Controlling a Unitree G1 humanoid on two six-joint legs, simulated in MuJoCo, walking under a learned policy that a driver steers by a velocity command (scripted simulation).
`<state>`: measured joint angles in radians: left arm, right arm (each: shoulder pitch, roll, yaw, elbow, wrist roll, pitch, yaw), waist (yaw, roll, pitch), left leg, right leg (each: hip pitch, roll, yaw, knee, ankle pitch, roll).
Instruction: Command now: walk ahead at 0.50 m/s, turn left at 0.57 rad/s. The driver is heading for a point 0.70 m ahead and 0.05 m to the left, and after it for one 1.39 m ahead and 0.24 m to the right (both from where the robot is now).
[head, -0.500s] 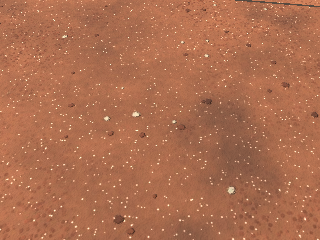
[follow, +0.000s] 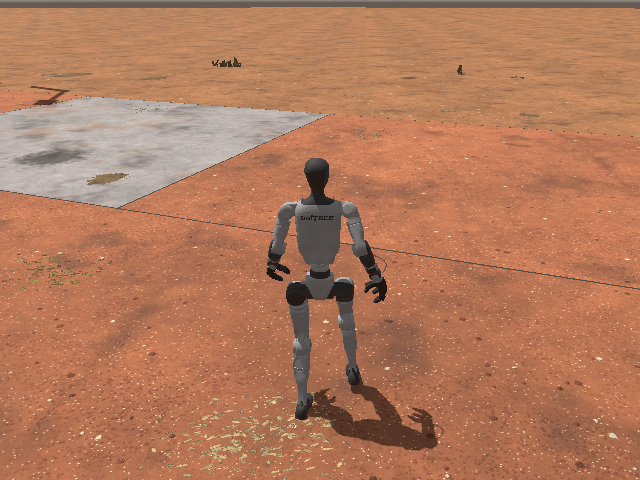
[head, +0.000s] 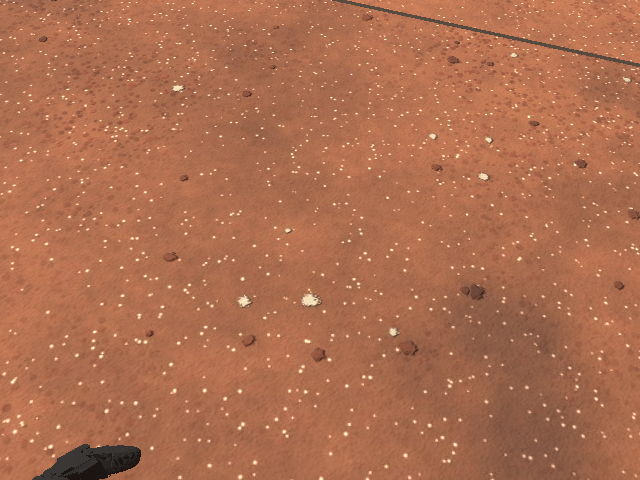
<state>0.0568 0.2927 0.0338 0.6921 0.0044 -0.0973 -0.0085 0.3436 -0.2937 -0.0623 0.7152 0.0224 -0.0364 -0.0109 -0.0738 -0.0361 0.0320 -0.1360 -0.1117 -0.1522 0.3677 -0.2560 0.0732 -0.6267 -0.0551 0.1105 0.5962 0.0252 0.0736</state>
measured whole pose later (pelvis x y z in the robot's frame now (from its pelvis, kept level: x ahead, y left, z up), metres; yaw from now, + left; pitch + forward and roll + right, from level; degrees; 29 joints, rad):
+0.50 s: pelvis +0.26 -0.02 +0.00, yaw +17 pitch +1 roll -2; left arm 0.35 0.29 0.07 0.85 -0.01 -0.09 -0.01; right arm 0.12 -0.29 -0.06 0.62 0.02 -0.02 0.03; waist 0.10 0.04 0.04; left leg -0.66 0.09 -0.05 0.73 -0.05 0.00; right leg 0.01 0.01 -0.15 0.24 -0.27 -0.01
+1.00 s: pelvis +0.51 +0.11 +0.00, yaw +12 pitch +1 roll +2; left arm 0.16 0.29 0.05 0.81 -0.02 -0.05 -0.02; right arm 0.32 -0.26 -0.06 0.80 -0.01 -0.09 0.00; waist -0.05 -0.05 0.02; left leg 0.03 -0.06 0.14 0.20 -0.24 0.05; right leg -0.70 -0.10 0.06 0.75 0.07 0.01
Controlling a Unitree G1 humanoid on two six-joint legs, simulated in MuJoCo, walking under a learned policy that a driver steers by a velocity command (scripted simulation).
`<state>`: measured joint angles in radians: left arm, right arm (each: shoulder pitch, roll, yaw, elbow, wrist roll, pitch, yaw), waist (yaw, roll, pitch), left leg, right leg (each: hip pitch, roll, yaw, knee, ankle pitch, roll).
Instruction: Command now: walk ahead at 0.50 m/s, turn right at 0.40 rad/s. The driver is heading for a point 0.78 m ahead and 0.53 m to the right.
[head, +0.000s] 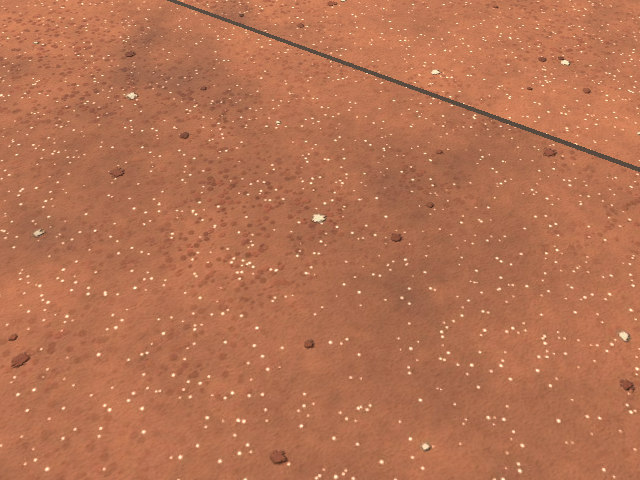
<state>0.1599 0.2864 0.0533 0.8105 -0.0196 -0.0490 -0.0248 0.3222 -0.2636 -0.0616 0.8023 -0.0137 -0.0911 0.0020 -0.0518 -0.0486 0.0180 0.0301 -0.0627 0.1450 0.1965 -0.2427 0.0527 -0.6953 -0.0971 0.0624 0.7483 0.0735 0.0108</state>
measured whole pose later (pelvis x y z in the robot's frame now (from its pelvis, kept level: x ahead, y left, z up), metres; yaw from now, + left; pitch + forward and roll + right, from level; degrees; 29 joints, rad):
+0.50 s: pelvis +0.29 -0.06 +0.00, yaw -17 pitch +2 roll +0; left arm 0.32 0.28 0.07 0.73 -0.02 -0.04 0.00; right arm 0.06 -0.29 -0.05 0.69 -0.01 -0.09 0.00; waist 0.06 0.03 0.04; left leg -0.65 0.08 -0.11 0.66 -0.02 -0.07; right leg -0.15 0.12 0.13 0.35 -0.23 -0.09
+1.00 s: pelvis +0.55 -0.11 +0.00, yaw -35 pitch +1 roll +2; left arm 0.16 0.30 0.07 0.63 -0.02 -0.02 -0.02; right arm 0.32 -0.28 -0.07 0.84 0.00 -0.09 0.00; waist -0.08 -0.04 0.04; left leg -0.01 -0.02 0.16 0.25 -0.26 0.02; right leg -0.69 -0.10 0.05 0.83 -0.04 0.01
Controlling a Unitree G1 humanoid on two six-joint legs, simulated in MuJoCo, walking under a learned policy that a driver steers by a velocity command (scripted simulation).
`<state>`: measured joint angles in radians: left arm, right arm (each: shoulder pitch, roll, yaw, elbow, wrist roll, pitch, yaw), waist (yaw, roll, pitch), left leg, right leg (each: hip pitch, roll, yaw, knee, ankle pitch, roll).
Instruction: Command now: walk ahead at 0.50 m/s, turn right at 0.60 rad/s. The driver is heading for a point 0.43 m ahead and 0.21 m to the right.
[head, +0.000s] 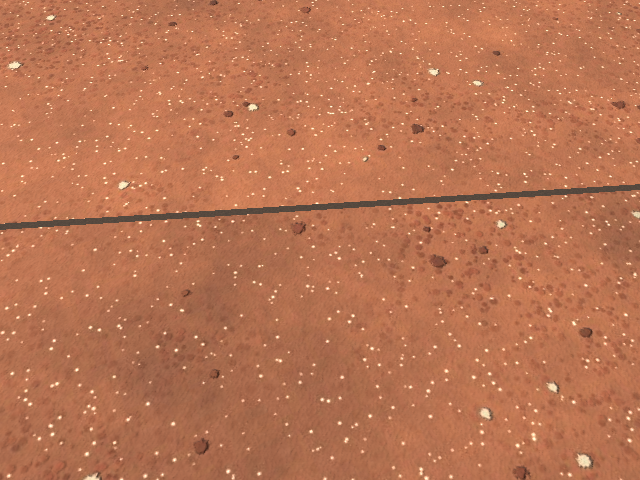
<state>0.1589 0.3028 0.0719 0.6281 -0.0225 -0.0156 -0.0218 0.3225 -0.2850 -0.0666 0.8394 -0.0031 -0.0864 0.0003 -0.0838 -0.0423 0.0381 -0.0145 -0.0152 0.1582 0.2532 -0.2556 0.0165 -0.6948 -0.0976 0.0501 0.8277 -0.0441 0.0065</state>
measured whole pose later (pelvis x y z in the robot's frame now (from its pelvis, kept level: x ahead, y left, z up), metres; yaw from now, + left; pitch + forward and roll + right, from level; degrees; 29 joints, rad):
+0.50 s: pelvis +0.28 -0.06 +0.00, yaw -17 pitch +2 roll +0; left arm 0.34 0.29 0.06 0.68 -0.01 -0.04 0.01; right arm 0.05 -0.31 -0.04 0.72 -0.01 -0.09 0.01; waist 0.06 0.04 0.05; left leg -0.65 0.08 -0.09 0.66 0.03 -0.07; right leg -0.15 0.11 0.13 0.37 -0.24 -0.08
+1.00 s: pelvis +0.44 -0.07 -0.01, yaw -21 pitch -1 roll +1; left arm 0.25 0.25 0.04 0.77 0.02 0.04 0.03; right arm 0.14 -0.23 -0.01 0.83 -0.02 -0.02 0.02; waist -0.01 0.01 0.03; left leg -0.32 -0.03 0.02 0.50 -0.17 0.02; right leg -0.26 -0.03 0.07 0.56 -0.29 0.03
